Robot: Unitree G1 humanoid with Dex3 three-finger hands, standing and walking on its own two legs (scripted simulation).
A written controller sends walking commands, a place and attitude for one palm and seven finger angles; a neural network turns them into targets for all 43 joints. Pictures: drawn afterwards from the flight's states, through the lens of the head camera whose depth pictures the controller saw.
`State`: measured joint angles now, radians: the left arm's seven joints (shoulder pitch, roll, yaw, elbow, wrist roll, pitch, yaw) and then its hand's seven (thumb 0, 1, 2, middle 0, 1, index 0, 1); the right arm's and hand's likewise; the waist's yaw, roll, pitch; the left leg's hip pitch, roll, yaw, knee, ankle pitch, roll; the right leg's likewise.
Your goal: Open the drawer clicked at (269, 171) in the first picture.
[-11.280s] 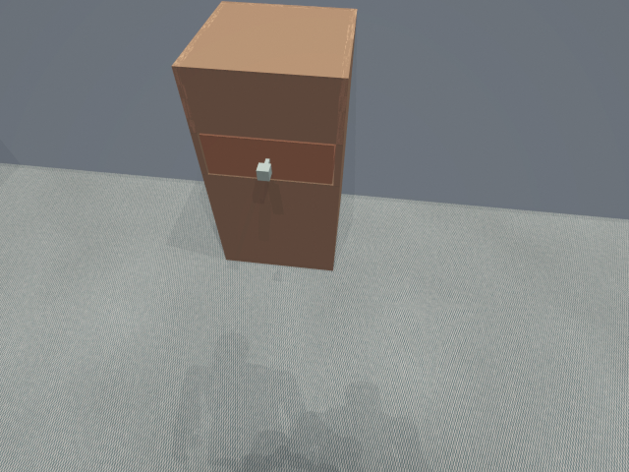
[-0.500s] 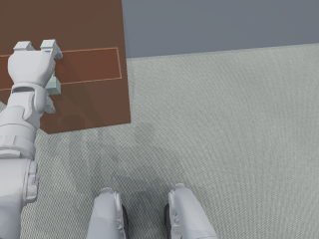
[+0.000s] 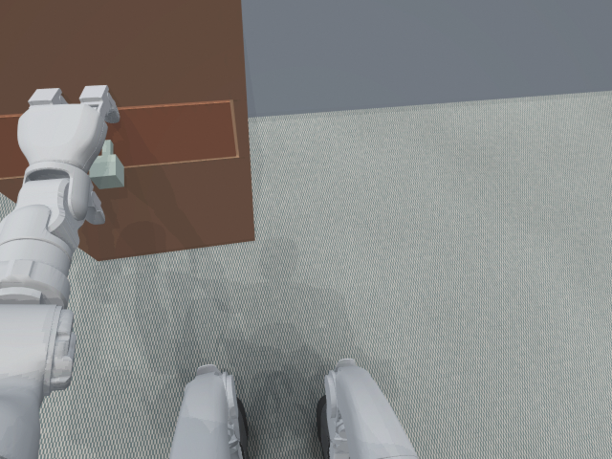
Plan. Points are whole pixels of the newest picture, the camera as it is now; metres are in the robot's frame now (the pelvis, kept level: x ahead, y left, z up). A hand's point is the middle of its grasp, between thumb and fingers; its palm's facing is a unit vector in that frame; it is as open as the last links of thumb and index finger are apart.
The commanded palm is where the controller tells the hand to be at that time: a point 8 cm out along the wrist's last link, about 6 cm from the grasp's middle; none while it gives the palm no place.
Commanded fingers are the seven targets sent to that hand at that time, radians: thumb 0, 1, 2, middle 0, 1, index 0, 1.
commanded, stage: move the hooked fingers above the handle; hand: left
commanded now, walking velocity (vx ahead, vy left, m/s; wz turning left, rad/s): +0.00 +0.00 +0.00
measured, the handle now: (107, 161) +0.55 +0.26 -0.09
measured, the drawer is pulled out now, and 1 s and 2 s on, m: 0.00 0.00 0.00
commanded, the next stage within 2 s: lower the fingers behind the handle in 1.74 s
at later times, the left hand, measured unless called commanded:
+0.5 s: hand (90, 156) +0.51 +0.25 -0.02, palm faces -0.04 -0.03 -1.00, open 13.8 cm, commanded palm +0.51 +0.23 +0.02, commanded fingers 0.00 -0.50 0.30 -0.30 -1.20 -0.30 -1.20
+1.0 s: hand (79, 165) +0.51 +0.27 -0.03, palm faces -0.07 +0.00 -1.00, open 13.8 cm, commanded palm +0.50 +0.25 +0.01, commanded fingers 0.00 -0.50 0.30 -0.30 -1.20 -0.30 -1.20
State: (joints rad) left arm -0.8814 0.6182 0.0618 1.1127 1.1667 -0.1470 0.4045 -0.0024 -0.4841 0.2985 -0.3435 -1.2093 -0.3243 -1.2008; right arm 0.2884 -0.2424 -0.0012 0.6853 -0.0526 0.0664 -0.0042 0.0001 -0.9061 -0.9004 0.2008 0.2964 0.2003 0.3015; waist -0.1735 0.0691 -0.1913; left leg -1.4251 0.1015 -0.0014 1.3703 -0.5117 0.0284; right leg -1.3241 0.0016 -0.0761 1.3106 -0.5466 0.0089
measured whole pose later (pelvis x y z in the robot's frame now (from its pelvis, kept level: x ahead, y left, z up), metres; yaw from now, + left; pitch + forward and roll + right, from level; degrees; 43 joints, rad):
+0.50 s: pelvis -0.01 +0.00 +0.00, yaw +0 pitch +33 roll -5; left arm -0.92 0.61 0.05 1.11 1.15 -0.12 0.39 0.00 -0.48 0.30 -0.34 -1.22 -0.33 -1.21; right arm 0.30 -0.24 -0.01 0.72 -0.05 0.05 -0.01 0.00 -0.91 -0.90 0.20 0.30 0.20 0.30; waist -0.18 0.07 -0.19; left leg -1.45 0.10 0.00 1.37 -0.49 0.03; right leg -1.35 0.00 -0.07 1.32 -0.53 0.01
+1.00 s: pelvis -0.02 -0.01 -0.01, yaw +0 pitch +33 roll -5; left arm -0.93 0.68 0.10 1.15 1.15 -0.12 0.37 0.00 -0.48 0.30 -0.33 -1.21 -0.31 -1.23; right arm 0.27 -0.26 0.02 0.66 -0.03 0.07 -0.01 0.00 -0.91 -0.90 0.20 0.30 0.20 0.30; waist -0.19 0.07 -0.17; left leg -1.50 0.10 0.00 1.41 -0.49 0.03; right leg -1.41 0.01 -0.07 1.37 -0.53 0.00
